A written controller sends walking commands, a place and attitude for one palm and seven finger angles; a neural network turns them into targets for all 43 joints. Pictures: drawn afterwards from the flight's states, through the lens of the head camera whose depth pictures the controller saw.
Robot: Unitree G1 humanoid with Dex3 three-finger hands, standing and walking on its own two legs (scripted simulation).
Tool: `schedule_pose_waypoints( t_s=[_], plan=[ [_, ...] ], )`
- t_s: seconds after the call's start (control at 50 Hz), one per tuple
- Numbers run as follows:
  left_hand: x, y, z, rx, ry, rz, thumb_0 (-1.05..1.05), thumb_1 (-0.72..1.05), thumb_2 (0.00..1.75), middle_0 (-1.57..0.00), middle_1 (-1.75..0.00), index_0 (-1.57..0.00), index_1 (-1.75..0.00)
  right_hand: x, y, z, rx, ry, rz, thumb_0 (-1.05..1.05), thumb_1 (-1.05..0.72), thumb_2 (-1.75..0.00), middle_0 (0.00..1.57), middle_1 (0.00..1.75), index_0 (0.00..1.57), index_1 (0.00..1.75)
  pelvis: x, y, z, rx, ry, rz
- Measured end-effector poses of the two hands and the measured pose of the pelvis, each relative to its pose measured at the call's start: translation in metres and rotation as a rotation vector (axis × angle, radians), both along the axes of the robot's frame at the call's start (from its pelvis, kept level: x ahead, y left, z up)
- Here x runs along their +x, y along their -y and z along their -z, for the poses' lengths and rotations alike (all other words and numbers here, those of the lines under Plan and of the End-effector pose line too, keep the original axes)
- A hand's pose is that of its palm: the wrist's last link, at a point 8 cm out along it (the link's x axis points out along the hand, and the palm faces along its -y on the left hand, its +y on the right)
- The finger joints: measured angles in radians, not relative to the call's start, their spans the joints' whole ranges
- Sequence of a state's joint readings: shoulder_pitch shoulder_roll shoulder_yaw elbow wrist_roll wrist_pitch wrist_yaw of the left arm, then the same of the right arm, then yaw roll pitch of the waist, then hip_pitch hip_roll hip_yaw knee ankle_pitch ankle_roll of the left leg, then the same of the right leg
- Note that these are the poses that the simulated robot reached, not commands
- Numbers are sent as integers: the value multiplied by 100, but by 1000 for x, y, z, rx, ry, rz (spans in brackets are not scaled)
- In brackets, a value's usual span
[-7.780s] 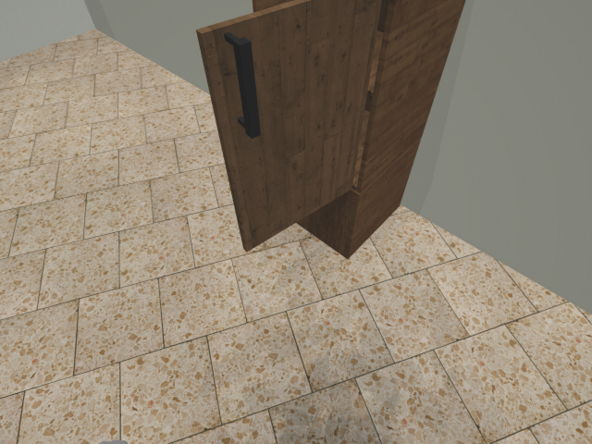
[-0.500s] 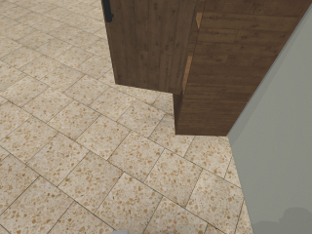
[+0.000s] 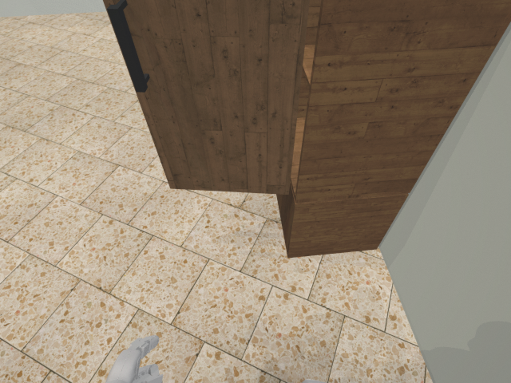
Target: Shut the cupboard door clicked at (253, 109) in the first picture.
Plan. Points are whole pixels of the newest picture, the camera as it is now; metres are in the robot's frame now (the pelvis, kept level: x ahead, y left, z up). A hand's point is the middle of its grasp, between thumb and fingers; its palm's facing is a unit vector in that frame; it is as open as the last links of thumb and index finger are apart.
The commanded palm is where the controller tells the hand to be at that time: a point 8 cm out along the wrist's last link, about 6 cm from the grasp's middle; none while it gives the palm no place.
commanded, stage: take the last steps up to it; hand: left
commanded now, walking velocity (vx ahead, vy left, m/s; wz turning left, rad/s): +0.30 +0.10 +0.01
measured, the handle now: (132, 48) +0.72 +0.27 +0.17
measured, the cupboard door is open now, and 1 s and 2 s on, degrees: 80 80 80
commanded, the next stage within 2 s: come to a stop and stand still in 0.34 s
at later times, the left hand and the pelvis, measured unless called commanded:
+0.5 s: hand out of the picture +0.15 +0.28 -0.17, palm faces +0.06 -0.98 -0.19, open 7.3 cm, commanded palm none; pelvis +0.18 +0.08 +0.01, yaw -1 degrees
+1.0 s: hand (147, 285) +0.33 +0.24 -0.15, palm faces -0.06 -0.96 -0.26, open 7.3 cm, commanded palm none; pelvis +0.23 +0.05 +0.01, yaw -3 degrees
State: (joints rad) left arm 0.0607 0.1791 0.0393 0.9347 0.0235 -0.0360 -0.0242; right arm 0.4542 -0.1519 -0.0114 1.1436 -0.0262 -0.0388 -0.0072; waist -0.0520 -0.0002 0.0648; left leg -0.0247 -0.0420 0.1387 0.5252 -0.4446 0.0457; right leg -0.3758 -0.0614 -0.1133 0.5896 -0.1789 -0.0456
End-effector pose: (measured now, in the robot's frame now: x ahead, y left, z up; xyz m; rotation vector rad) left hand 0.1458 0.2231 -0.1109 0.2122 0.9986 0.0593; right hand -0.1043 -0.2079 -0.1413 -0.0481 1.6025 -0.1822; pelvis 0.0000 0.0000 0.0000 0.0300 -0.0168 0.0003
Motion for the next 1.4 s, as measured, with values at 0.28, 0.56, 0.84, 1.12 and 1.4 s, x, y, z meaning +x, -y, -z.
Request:
schedule_pose_waypoints(
  t_s=[0.28,0.56,0.84,1.12,1.4],
  plan=[
    [-44,-45,6,1,-308,-194,-2,95,90,-20,-30,-20,-29,236,-2,-25,-46,281,-121,0,-91,-90,20,30,20,30,100,-25,-22,-34,-30,-12],
    [43,-102,25,-25,-401,-181,0,92,90,-20,-30,-20,-29,375,-73,-32,-117,431,-155,-1,-94,-90,20,30,20,30,196,-90,-16,-33,-22,15],
    [182,-82,6,36,-198,-62,0,91,90,-20,-30,-20,-29,343,-31,-15,-127,225,-40,0,-91,-90,21,30,20,30,225,-64,-14,-55,-38,38],
    [157,-58,10,24,-236,-68,0,91,90,-20,-30,-20,-30,352,-9,-19,-112,216,-50,0,-91,-90,20,30,20,30,224,-52,-17,-11,-46,42],
    [94,-113,20,68,-285,-109,0,91,90,-20,-30,-20,-29,389,-73,-14,-68,472,-127,0,-91,-90,20,30,20,30,206,-91,-3,-35,16,41]
  ],
)
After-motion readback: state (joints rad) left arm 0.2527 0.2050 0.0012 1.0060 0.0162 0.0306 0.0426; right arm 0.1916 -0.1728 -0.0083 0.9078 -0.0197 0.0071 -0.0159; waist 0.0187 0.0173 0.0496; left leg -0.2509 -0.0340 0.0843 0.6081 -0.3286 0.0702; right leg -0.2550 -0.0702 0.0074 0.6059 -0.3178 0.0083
